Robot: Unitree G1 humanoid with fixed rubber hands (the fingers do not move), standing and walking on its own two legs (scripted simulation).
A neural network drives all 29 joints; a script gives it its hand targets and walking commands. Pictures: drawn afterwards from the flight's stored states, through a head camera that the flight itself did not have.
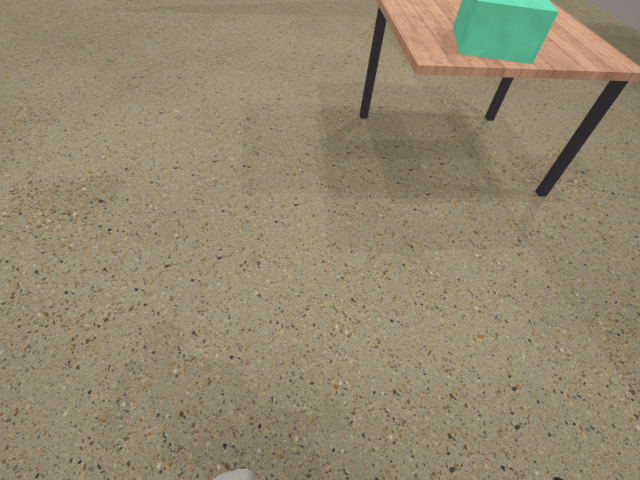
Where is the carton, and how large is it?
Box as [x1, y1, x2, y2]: [453, 0, 557, 63]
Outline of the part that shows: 459,53 532,63 557,11 549,0 462,0 453,26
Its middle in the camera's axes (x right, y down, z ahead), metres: +0.65 -0.80 +1.39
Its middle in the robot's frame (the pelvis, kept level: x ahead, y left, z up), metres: +1.60 -0.60 -0.01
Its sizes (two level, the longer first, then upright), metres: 0.265 0.236 0.170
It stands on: a table, 0.64 m high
